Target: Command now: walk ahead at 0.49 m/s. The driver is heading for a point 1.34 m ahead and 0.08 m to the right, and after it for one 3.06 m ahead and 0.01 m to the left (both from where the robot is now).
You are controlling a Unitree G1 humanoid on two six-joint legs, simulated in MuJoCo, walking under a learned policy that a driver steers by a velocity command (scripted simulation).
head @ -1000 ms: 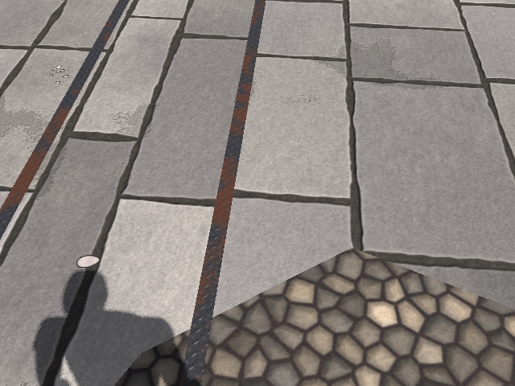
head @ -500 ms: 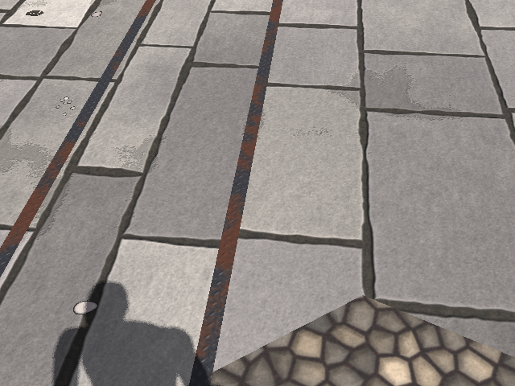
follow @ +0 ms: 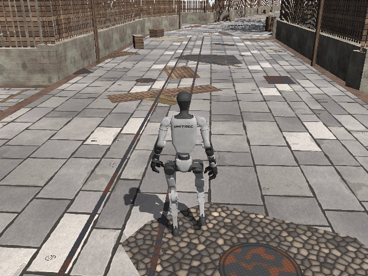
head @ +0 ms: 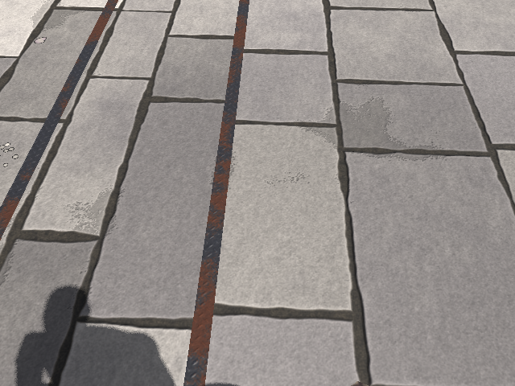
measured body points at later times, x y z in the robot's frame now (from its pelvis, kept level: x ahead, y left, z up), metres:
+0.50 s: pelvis +0.28 -0.08 +0.00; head +0.29 -0.10 +0.45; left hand +0.33 +0.18 -0.12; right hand +0.37 -0.35 -0.14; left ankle +0.29 +0.08 -0.66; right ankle +0.30 -0.16 -0.74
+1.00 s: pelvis +0.55 -0.01 -0.01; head +0.58 +0.00 +0.44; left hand +0.59 +0.25 -0.15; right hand +0.66 -0.28 -0.13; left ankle +0.61 +0.07 -0.74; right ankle +0.47 -0.17 -0.65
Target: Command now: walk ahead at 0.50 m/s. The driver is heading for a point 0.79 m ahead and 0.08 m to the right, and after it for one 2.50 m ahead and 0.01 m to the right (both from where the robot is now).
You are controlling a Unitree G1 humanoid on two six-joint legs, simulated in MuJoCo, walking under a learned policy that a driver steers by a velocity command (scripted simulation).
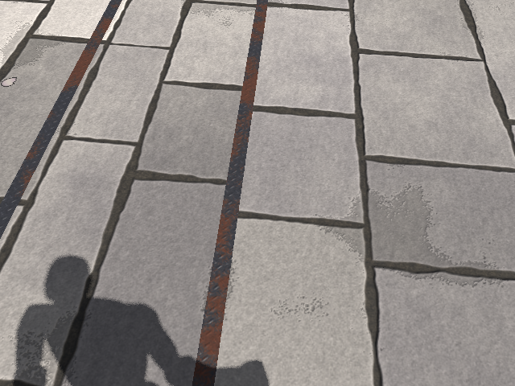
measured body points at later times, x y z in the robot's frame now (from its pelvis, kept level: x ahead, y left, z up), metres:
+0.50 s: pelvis +0.21 -0.04 -0.01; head +0.24 -0.05 +0.44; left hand +0.35 +0.21 -0.13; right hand +0.25 -0.30 -0.16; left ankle +0.13 +0.10 -0.68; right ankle +0.31 -0.13 -0.74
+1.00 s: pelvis +0.27 -0.01 +0.00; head +0.28 -0.01 +0.45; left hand +0.33 +0.24 -0.15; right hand +0.29 -0.26 -0.16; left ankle +0.24 +0.11 -0.74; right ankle +0.31 -0.13 -0.74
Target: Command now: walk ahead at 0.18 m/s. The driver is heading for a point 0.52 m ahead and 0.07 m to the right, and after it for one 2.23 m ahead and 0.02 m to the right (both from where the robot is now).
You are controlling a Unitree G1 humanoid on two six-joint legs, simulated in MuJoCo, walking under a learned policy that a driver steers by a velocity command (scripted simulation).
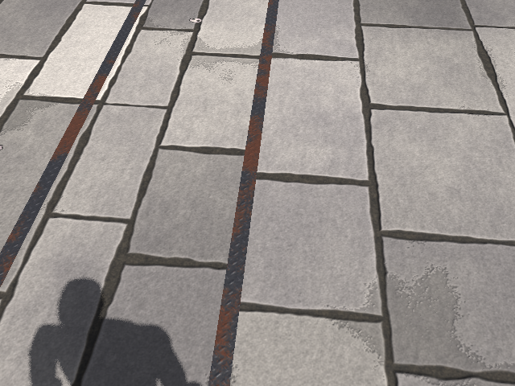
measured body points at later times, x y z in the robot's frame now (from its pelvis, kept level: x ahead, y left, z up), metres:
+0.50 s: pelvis +0.17 -0.02 +0.01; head +0.19 -0.03 +0.46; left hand +0.11 +0.22 -0.14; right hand +0.35 -0.26 -0.11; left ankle +0.33 +0.11 -0.69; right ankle +0.06 -0.11 -0.73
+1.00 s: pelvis +0.28 +0.00 +0.00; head +0.27 -0.03 +0.45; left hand +0.29 +0.27 -0.13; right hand +0.38 -0.27 -0.14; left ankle +0.34 +0.09 -0.72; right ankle +0.26 -0.11 -0.74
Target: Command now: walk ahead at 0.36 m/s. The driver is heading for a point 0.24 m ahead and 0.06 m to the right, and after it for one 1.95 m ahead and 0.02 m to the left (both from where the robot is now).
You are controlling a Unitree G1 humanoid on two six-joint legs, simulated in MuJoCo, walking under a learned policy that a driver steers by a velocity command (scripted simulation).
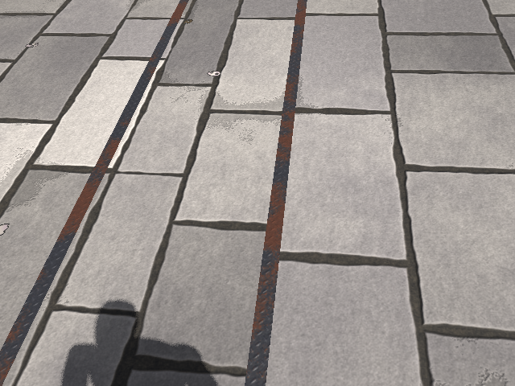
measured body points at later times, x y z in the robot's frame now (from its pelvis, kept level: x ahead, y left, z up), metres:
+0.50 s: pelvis +0.20 +0.08 -0.01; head +0.24 +0.08 +0.44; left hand +0.16 +0.33 -0.15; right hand +0.36 -0.17 -0.13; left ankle +0.25 +0.17 -0.74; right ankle +0.06 -0.09 -0.64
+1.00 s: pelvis +0.49 +0.05 -0.02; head +0.53 +0.04 +0.43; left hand +0.69 +0.29 -0.12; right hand +0.45 -0.22 -0.17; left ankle +0.29 +0.18 -0.67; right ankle +0.61 -0.04 -0.74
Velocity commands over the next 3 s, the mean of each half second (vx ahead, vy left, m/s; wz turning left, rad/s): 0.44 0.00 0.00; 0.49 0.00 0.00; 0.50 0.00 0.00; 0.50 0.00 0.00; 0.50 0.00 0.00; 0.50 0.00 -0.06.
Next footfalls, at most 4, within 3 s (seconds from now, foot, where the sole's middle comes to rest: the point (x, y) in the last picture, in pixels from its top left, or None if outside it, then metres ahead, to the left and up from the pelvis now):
0.40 left None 0.29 0.18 -0.77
0.94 right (312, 355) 0.65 -0.04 -0.77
1.48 left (228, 264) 0.95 0.21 -0.77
2.04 right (298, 188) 1.28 -0.02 -0.77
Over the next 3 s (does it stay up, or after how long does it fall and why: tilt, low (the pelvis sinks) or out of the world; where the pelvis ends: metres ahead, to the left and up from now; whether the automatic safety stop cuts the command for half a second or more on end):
stays up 1.63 0.13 0.01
